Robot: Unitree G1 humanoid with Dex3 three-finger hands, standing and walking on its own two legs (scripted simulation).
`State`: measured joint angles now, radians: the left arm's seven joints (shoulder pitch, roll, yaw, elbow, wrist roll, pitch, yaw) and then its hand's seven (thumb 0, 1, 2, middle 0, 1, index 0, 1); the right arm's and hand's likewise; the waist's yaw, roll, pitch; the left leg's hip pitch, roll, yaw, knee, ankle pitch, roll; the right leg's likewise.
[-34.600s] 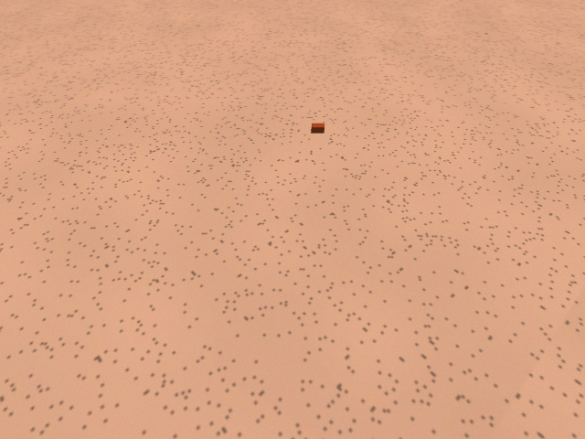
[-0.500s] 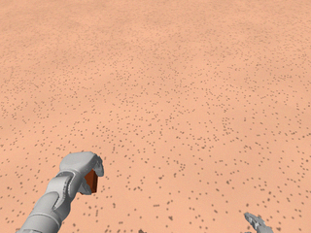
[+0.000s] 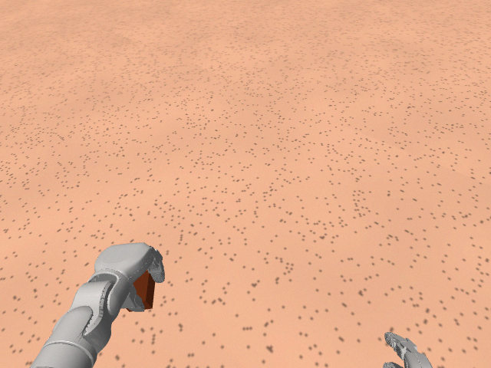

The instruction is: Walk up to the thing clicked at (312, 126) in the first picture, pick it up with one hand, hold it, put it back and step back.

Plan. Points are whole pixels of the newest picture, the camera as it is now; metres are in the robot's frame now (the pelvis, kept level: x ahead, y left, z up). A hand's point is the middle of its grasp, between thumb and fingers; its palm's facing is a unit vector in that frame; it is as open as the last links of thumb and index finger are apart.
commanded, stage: hold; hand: left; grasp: from above
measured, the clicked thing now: (140, 287) +0.31 +0.23 -0.08
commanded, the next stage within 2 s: crouch in 0.28 s
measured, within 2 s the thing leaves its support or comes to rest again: neither
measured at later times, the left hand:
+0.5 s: hand (133, 287) +0.29 +0.22 -0.04, palm faces -0.47 -0.06 -0.88, open 7.0 cm
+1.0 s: hand (156, 305) +0.33 +0.25 -0.24, palm faces -0.43 +0.05 -0.90, open 6.9 cm
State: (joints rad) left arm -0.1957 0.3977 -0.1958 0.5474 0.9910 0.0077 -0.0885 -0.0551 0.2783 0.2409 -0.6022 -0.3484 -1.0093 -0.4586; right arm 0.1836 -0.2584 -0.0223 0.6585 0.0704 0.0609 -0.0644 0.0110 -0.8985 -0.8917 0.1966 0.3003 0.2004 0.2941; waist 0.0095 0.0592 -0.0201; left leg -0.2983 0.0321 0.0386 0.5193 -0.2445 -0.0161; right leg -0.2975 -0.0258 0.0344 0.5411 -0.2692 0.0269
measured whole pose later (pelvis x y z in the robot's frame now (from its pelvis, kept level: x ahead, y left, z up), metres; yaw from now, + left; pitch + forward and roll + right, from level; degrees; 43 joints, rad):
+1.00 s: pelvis -0.04 +0.01 -0.13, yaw +1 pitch +24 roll -2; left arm -0.59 0.42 -0.12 1.12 1.19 -0.10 0.32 -0.07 0.28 0.22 -0.61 -0.36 -1.03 -0.47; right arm 0.22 -0.27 -0.07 0.71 -0.02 0.04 -0.03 0.01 -0.90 -0.89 0.20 0.30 0.20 0.29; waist -0.09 0.02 -0.16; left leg -1.25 0.04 -0.03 1.33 -0.50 0.00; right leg -1.20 -0.01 0.01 1.29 -0.51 0.04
